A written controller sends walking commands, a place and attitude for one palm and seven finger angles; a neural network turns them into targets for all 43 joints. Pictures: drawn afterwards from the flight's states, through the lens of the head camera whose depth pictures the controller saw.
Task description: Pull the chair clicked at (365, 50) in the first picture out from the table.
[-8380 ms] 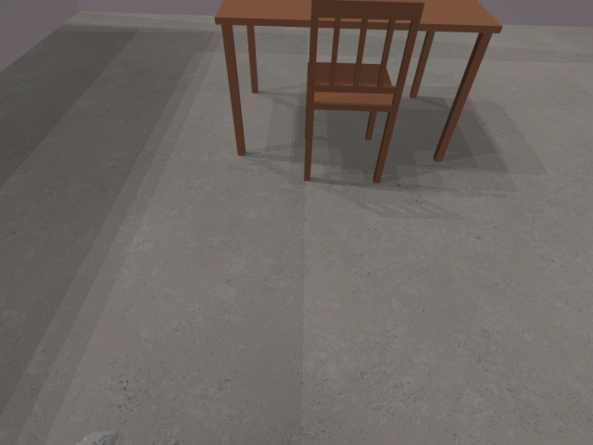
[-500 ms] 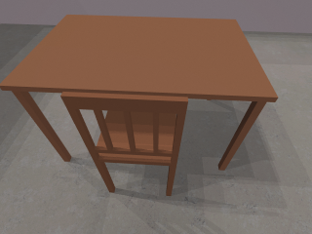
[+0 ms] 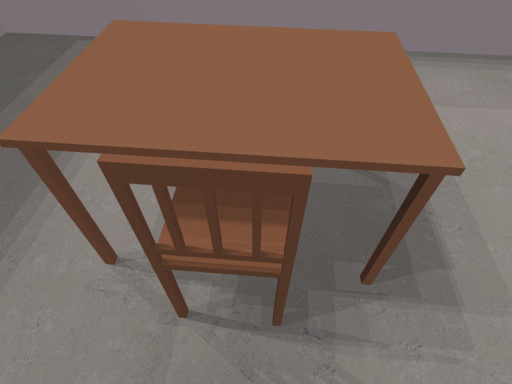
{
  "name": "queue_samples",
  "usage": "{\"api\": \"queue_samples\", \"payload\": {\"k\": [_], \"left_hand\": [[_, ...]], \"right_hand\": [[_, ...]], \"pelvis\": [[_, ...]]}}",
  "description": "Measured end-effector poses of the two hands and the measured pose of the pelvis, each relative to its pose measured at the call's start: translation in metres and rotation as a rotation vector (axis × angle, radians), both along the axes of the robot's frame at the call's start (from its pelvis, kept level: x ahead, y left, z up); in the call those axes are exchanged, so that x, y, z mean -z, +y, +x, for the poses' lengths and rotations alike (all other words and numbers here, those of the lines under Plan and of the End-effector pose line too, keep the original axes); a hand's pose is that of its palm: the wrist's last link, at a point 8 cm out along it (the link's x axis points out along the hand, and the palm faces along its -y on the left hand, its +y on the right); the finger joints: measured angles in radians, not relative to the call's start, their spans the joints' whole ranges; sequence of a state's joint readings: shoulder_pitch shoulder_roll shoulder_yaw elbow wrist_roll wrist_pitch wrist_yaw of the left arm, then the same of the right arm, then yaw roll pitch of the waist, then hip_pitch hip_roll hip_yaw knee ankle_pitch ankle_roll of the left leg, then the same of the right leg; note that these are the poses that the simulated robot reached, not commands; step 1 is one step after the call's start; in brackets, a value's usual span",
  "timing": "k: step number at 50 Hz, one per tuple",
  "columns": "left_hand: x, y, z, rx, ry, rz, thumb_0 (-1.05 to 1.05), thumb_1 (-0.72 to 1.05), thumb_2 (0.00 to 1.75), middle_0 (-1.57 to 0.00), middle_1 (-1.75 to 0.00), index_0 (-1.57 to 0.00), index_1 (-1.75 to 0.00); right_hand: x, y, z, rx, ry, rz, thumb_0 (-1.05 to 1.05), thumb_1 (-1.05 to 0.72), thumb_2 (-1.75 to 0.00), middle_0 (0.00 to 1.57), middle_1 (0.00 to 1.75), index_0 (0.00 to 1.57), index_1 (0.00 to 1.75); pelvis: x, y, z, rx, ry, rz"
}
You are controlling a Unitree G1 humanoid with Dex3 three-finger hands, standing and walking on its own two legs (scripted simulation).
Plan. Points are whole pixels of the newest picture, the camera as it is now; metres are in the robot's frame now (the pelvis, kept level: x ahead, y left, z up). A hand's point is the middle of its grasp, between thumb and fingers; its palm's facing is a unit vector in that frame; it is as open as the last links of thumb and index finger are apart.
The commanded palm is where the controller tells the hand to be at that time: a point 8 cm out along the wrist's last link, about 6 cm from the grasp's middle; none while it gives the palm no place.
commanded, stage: look again from close up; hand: left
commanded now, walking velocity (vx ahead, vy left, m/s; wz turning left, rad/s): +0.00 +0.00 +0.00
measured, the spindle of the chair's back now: (213, 222) +0.47 +0.13 -0.12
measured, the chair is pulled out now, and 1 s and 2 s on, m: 0.00 0.00 0.00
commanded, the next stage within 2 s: shuffle to correct the standing spot in 1.04 s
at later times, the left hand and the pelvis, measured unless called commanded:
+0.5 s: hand out of the picture +0.01 +0.23 -0.18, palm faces -0.01 -0.98 -0.19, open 7.3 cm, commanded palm none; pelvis -0.02 +0.05 -0.01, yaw -1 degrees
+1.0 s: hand out of the picture -0.07 +0.24 -0.18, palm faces +0.00 -0.99 -0.17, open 7.4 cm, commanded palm none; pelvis -0.03 +0.07 +0.00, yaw -1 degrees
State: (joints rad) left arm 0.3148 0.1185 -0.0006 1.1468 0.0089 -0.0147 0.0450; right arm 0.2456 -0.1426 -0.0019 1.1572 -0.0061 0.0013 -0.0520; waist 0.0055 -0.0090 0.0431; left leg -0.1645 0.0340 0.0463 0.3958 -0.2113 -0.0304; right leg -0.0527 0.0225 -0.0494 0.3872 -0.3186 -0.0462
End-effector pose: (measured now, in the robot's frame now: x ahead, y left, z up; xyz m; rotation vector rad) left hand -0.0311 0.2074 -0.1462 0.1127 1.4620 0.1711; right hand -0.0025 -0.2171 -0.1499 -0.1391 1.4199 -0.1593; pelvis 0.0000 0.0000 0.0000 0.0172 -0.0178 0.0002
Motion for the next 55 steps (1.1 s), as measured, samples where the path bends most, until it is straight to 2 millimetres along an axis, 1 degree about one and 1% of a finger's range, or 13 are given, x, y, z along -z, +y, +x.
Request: {"api": "queue_samples", "payload": {"k": [7,9,12,16,20,25,30,37,42,46,50,55], "left_hand": [[-0.001,0.005,0.007,0.019,-0.021,0.018,0.00,0.91,0.90,-0.20,-0.30,-0.20,-0.30],[-0.001,0.009,0.008,0.041,-0.036,0.020,0.00,0.91,0.90,-0.20,-0.30,-0.20,-0.30],[0.005,0.018,0.011,0.067,-0.051,0.011,0.00,0.91,0.90,-0.20,-0.30,-0.20,-0.30],[0.011,0.033,0.022,0.073,-0.096,0.008,0.00,0.91,0.90,-0.20,-0.30,-0.20,-0.30],[0.011,0.049,0.033,0.078,-0.152,0.010,0.00,0.91,0.90,-0.20,-0.30,-0.20,-0.30],[0.008,0.068,0.035,0.088,-0.181,0.017,0.00,0.91,0.90,-0.20,-0.30,-0.20,-0.30],[0.006,0.084,0.024,0.090,-0.159,0.025,0.00,0.91,0.90,-0.20,-0.30,-0.20,-0.30],[0.004,0.094,-0.005,0.075,-0.081,0.028,0.00,0.91,0.90,-0.20,-0.30,-0.20,-0.30],[0.004,0.092,-0.025,0.061,-0.024,0.018,0.00,0.91,0.90,-0.20,-0.30,-0.20,-0.30],[0.004,0.086,-0.036,0.052,0.005,0.005,0.00,0.91,0.90,-0.20,-0.30,-0.20,-0.30],[0.006,0.079,-0.040,0.048,0.017,-0.011,0.00,0.91,0.90,-0.20,-0.30,-0.20,-0.30],[0.008,0.072,-0.038,0.048,0.010,-0.026,0.00,0.91,0.90,-0.20,-0.30,-0.20,-0.30]], "right_hand": [[0.001,-0.002,0.006,-0.004,-0.010,-0.001,0.01,-0.93,-0.89,0.20,0.30,0.20,0.30],[-0.001,-0.002,0.012,0.006,-0.048,-0.010,0.01,-0.93,-0.89,0.20,0.30,0.20,0.30],[-0.002,0.000,0.018,0.025,-0.118,-0.033,0.01,-0.92,-0.89,0.20,0.30,0.20,0.30],[-0.005,0.010,0.020,0.020,-0.151,-0.045,0.00,-0.92,-0.90,0.19,0.30,0.19,0.30],[-0.007,0.025,0.018,0.003,-0.162,-0.043,0.00,-0.92,-0.90,0.20,0.30,0.20,0.30],[-0.011,0.037,0.010,-0.011,-0.165,-0.042,0.00,-0.93,-0.89,0.20,0.30,0.20,0.30],[-0.012,0.048,-0.002,-0.015,-0.143,-0.037,0.00,-0.93,-0.89,0.20,0.30,0.20,0.30],[-0.011,0.058,-0.019,-0.013,-0.087,-0.025,0.00,-0.91,-0.89,0.20,0.30,0.20,0.30],[-0.010,0.062,-0.025,-0.009,-0.060,-0.017,0.00,-0.91,-0.89,0.20,0.30,0.20,0.30],[-0.009,0.063,-0.027,-0.007,-0.049,-0.014,0.00,-0.91,-0.89,0.20,0.30,0.20,0.30],[-0.009,0.063,-0.026,-0.003,-0.048,-0.016,0.01,-0.91,-0.89,0.20,0.30,0.20,0.30],[-0.009,0.062,-0.024,0.000,-0.053,-0.019,0.01,-0.92,-0.89,0.20,0.30,0.20,0.30]], "pelvis": [[0.001,0.003,0.001,0.008,0.010,-0.012],[0.002,0.007,-0.001,0.021,0.014,-0.019],[0.007,0.014,-0.003,0.027,0.008,-0.024],[0.010,0.025,-0.007,0.024,-0.006,-0.025],[0.009,0.037,-0.014,0.020,-0.014,-0.029],[0.007,0.051,-0.022,0.018,-0.010,-0.029],[0.006,0.061,-0.028,0.015,0.000,-0.025],[0.004,0.069,-0.030,0.011,0.010,-0.021],[0.003,0.071,-0.029,0.011,0.009,-0.020],[0.002,0.072,-0.029,0.012,0.005,-0.020],[0.002,0.071,-0.029,0.015,0.001,-0.020],[0.002,0.071,-0.029,0.017,-0.002,-0.019]]}}
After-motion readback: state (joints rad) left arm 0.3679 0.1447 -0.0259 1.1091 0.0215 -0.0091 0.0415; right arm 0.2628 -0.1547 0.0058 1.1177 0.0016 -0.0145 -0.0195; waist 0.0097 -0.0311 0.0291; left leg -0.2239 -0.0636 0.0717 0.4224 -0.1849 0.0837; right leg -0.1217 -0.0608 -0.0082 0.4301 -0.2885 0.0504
